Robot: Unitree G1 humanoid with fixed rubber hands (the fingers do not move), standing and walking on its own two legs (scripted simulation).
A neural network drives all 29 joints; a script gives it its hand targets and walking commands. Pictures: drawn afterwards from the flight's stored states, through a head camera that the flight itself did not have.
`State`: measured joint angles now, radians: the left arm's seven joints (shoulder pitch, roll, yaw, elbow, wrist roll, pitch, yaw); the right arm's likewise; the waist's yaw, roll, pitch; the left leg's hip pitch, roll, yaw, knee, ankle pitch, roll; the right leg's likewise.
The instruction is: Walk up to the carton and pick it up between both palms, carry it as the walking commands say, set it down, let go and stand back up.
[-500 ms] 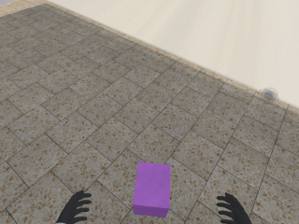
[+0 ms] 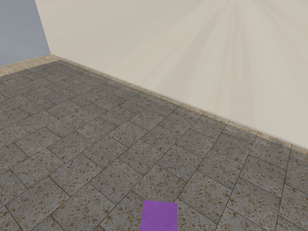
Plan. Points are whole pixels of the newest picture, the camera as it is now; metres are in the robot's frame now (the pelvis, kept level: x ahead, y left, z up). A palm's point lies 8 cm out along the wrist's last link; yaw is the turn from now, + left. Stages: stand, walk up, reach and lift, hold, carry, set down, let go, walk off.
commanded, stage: stand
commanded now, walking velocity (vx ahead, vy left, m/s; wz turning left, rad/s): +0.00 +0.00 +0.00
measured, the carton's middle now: out of the picture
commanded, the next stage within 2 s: none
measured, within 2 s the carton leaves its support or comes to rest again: neither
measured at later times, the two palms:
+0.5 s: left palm out of the picture -0.01 +0.28 -0.12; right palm out of the picture -0.02 -0.29 -0.12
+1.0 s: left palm out of the picture -0.02 +0.29 -0.12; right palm out of the picture +0.00 -0.28 -0.11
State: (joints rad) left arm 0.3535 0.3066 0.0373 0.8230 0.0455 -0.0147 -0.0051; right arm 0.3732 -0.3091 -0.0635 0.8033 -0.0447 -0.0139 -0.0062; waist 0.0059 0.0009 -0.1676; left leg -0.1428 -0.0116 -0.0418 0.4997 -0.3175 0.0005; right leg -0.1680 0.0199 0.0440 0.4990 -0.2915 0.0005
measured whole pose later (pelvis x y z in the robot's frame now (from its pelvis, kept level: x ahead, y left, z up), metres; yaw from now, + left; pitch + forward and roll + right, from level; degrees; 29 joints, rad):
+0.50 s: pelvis -0.04 +0.00 +0.00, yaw -1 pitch -4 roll +0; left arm 0.36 0.32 0.01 0.95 0.03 -0.03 0.00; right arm 0.36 -0.33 -0.02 0.98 -0.03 -0.03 0.00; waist -0.01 -0.01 -0.08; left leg -0.19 -0.01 -0.03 0.53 -0.27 0.00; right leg -0.22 0.02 0.06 0.52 -0.24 0.01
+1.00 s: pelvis -0.05 +0.01 +0.00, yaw +0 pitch -5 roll +0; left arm 0.29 0.31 -0.01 1.05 0.02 -0.02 0.00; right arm 0.24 -0.33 -0.01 1.04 -0.01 -0.03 0.00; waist 0.01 -0.01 -0.03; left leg -0.16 -0.03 -0.03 0.48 -0.24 0.01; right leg -0.18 0.01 0.07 0.47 -0.21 0.02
